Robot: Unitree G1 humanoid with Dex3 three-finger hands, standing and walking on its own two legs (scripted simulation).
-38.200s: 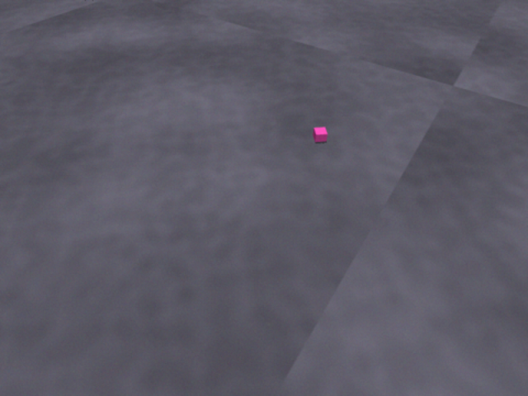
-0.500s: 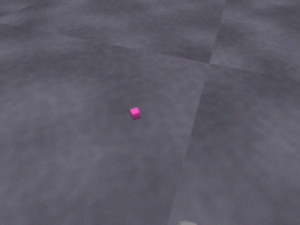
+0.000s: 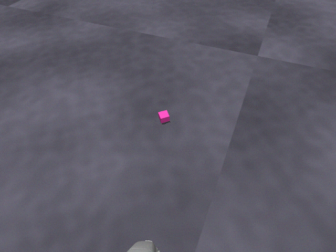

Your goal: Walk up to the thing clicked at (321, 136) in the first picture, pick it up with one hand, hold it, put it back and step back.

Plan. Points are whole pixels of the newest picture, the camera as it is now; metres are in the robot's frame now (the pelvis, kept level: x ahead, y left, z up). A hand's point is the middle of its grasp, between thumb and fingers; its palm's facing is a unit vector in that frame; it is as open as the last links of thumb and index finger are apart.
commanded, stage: step back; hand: left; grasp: from above
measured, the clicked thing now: (163, 116) +1.09 +0.15 -0.73
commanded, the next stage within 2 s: stand in 0.16 s
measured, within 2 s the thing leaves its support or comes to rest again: neither
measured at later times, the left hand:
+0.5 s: hand out of the picture +0.11 +0.26 -0.13, palm faces -0.07 -0.94 -0.33, open 7.3 cm
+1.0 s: hand out of the picture +0.09 +0.27 -0.14, palm faces -0.08 -0.94 -0.34, open 7.3 cm
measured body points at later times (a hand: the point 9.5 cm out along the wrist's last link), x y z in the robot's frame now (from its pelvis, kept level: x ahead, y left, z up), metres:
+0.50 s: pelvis +0.02 +0.02 +0.02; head +0.03 +0.02 +0.47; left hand +0.12 +0.31 -0.11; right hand +0.11 -0.28 -0.11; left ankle +0.06 +0.14 -0.72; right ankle -0.01 -0.11 -0.72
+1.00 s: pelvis +0.02 +0.02 +0.02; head +0.03 +0.02 +0.47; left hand +0.10 +0.32 -0.11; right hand +0.07 -0.28 -0.11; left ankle +0.06 +0.14 -0.72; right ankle -0.01 -0.11 -0.72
